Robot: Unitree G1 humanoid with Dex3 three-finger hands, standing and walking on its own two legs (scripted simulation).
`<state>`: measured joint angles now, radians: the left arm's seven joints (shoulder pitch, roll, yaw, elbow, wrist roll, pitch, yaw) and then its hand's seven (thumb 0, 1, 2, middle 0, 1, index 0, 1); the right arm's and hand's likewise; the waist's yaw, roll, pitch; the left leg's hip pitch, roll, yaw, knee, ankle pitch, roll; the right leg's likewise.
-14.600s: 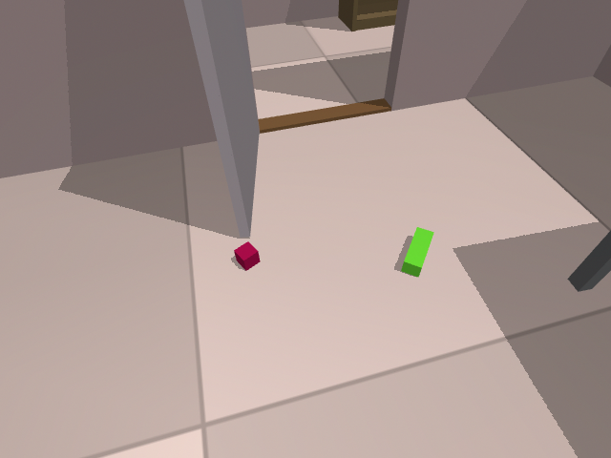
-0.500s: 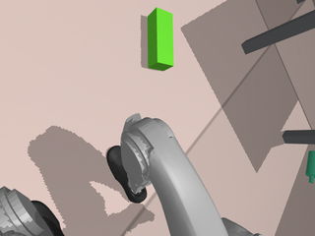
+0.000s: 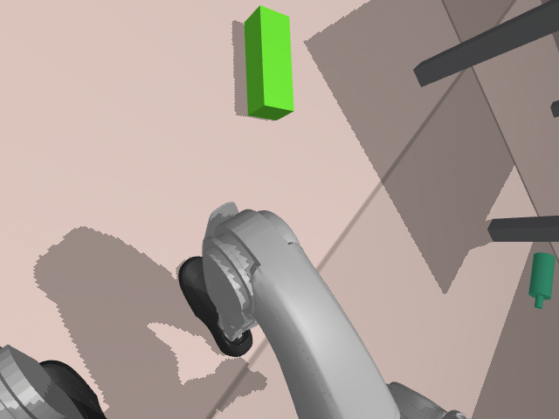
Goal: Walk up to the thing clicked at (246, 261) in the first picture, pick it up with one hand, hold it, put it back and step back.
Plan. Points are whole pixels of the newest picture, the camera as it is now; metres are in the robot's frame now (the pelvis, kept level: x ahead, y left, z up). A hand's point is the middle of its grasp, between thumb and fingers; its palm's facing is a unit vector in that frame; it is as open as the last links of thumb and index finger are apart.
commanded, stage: close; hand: left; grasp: from above
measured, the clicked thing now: out of the picture +0.45 +0.34 -0.29
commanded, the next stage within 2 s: settle in 1.06 s
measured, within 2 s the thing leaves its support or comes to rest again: leaves its support in 1.52 s
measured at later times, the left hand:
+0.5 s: hand out of the picture +0.46 +0.32 -0.27, palm faces -0.25 -0.36 -0.90, open 10.3 cm
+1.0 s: hand out of the picture +0.46 +0.32 -0.26, palm faces -0.24 -0.36 -0.90, open 9.8 cm
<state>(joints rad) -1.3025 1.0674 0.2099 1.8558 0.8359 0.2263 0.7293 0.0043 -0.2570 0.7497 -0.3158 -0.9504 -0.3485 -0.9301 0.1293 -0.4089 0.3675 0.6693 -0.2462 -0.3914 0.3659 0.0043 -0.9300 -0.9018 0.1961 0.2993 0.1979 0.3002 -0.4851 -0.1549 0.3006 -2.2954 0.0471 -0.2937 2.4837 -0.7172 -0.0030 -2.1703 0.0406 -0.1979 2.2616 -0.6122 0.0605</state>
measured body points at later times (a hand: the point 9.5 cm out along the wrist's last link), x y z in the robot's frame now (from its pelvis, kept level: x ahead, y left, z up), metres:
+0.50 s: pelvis +0.00 +0.00 +0.00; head +0.31 +0.11 +0.30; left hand +0.47 +0.33 -0.22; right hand +0.00 -0.24 -0.03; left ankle +0.06 +0.13 -0.29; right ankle +0.13 -0.12 -0.29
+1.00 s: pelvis +0.00 +0.00 +0.00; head +0.31 +0.11 +0.30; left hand +0.47 +0.34 -0.21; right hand +0.00 -0.24 -0.03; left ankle +0.06 +0.13 -0.29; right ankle +0.13 -0.12 -0.29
